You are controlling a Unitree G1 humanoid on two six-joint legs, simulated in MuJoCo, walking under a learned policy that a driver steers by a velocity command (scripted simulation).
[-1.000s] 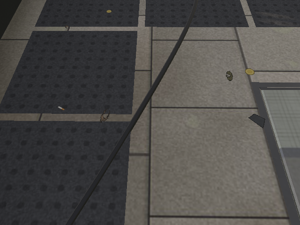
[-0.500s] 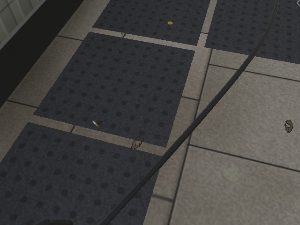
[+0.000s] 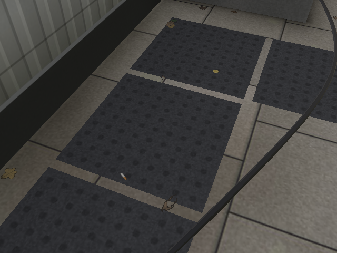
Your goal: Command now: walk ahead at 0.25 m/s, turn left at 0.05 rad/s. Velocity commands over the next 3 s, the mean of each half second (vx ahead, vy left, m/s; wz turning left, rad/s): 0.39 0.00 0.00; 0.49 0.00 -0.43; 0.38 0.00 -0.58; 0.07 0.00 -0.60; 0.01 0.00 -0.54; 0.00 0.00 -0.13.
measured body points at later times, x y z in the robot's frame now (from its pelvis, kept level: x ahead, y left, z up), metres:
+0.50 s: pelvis +0.19 +0.00 +0.00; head +0.23 -0.01 +0.45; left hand +0.13 +0.27 -0.13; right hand +0.45 -0.21 -0.07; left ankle +0.37 +0.13 -0.71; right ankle +0.03 -0.12 -0.73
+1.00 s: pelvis +0.45 +0.00 +0.00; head +0.47 -0.02 +0.45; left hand +0.70 +0.18 -0.09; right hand +0.41 -0.29 -0.13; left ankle +0.37 +0.13 -0.73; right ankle +0.58 -0.19 -0.69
